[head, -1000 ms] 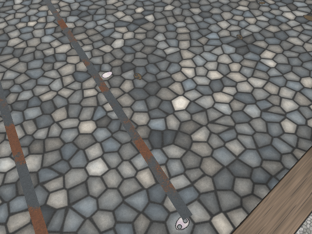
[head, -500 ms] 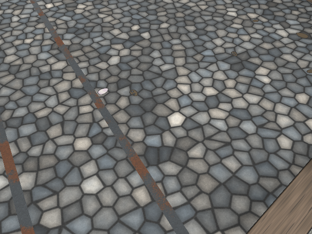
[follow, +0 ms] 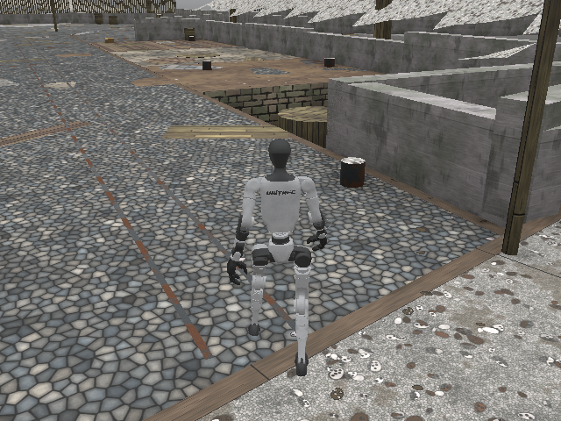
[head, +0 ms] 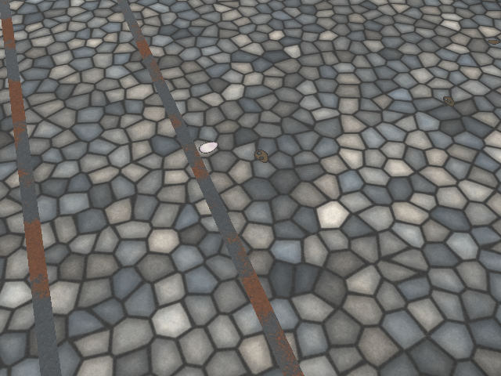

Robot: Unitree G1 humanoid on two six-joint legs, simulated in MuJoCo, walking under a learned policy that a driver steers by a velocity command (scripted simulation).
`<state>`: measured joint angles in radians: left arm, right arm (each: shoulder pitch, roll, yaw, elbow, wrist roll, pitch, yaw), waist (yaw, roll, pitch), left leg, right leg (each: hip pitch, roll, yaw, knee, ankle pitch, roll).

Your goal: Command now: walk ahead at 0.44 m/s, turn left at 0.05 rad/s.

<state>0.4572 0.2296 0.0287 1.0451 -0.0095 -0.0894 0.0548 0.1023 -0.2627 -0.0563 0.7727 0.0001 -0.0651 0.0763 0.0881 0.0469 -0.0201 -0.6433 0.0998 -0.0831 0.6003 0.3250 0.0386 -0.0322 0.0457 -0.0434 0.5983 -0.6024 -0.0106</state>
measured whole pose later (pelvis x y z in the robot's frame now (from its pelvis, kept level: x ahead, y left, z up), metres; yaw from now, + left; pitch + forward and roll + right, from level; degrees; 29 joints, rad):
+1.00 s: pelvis +0.27 +0.07 -0.11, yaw +31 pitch +3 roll +0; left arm 0.22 0.30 0.09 0.71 -0.01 0.01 0.03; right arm 0.18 -0.29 -0.08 0.62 0.02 0.07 0.02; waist 0.03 -0.02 -0.01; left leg -0.33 0.00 0.02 0.59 -0.30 0.02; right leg -0.34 -0.14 -0.16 0.59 -0.28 0.05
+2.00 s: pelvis +0.32 +0.08 -0.11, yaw +39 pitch -1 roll +0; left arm 0.20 0.22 0.05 0.69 0.01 -0.01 -0.01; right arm 0.22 -0.21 -0.07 0.74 0.00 0.03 0.00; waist 0.00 0.00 0.02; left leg -0.18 -0.03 -0.10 0.56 -0.36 0.00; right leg -0.22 0.01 0.00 0.56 -0.32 0.00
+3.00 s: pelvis +0.64 +0.32 -0.09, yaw +39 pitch +1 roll -2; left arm 0.36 0.27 0.05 0.84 -0.02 -0.09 -0.01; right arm 0.11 -0.27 -0.04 0.73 0.01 -0.07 0.00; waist 0.08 0.04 0.02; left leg -0.66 0.12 -0.06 0.66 0.06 -0.02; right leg -0.05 0.08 -0.03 0.22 -0.19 -0.07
